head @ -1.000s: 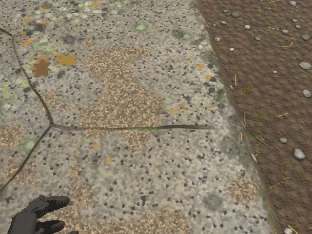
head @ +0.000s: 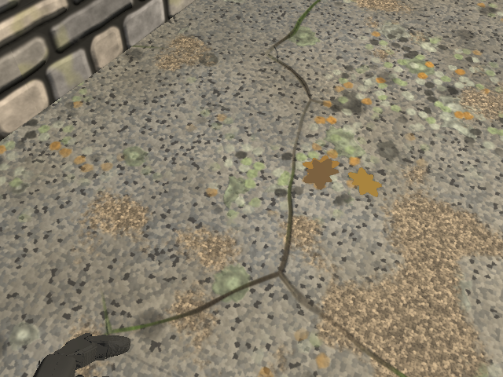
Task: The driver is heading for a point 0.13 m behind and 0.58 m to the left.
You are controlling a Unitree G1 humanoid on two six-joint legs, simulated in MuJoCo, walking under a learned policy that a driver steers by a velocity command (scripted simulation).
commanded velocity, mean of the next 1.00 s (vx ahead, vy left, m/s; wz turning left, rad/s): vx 0.20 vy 0.00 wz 0.76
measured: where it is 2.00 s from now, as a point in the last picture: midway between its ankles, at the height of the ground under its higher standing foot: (53, 370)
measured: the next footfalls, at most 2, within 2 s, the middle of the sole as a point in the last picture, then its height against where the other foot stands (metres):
right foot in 0.02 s outside the picture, level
left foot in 0.46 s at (191, 376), level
